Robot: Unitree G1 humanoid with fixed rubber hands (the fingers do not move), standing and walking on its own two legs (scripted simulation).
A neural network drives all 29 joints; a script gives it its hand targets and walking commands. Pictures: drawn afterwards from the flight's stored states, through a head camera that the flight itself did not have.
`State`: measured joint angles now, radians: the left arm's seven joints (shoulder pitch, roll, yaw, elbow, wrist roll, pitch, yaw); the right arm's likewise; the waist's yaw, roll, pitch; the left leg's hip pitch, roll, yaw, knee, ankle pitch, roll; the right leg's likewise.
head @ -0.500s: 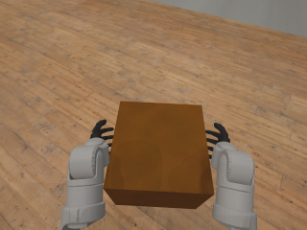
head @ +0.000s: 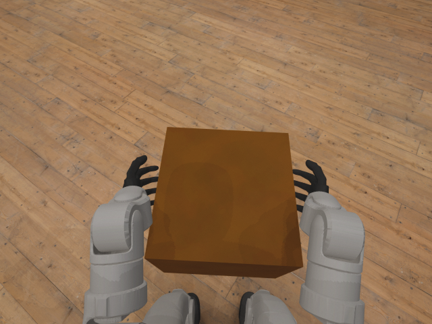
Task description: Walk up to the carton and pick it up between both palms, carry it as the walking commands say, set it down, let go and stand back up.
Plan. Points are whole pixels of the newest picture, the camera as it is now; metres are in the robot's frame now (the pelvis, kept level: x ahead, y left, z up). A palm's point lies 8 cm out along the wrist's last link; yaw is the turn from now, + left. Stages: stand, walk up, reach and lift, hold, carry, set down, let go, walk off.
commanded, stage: carry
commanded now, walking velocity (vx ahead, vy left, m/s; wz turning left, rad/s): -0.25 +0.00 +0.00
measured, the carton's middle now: (223, 205) +0.32 +0.00 -0.01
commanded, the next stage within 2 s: none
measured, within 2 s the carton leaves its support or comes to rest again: neither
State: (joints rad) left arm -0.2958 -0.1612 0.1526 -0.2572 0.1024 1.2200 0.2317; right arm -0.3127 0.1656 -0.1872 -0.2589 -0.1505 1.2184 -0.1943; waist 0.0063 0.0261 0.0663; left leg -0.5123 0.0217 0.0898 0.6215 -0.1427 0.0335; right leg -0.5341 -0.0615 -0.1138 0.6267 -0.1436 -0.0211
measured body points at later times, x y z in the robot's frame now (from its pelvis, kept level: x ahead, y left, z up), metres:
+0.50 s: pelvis -0.10 +0.00 +0.01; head -0.06 +0.00 +0.46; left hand +0.21 +0.15 +0.07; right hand +0.20 -0.17 +0.07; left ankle -0.08 +0.07 -0.71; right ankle -0.04 -0.13 -0.65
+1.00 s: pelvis -0.23 +0.00 +0.01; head -0.17 -0.01 +0.46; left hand +0.08 +0.15 +0.06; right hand +0.07 -0.17 +0.06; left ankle -0.18 +0.09 -0.71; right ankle -0.21 -0.13 -0.68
